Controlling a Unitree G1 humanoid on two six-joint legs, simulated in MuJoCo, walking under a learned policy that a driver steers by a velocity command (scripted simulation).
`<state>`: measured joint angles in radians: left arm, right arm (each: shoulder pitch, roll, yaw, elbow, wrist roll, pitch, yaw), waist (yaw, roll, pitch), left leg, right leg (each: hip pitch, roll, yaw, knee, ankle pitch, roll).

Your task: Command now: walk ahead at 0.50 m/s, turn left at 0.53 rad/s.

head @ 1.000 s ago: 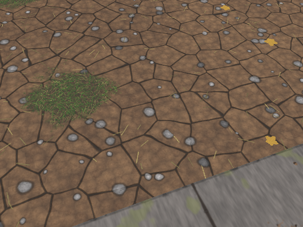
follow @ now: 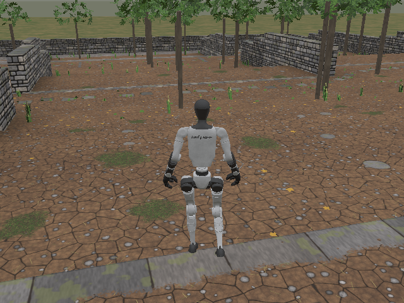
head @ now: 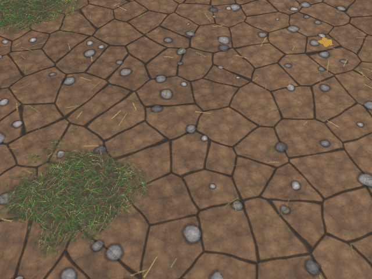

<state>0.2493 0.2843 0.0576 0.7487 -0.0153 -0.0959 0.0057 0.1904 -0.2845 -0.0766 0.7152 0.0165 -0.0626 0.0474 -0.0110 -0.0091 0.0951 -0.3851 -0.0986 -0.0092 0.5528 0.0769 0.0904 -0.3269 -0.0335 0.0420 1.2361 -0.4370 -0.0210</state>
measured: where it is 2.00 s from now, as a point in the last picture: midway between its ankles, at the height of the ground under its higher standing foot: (117, 191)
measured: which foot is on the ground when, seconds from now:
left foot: down 0.00-0.32, up 0.34-0.82, down 0.84-1.00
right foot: up 0.00-0.28, down 0.30-0.84, up 0.86-1.00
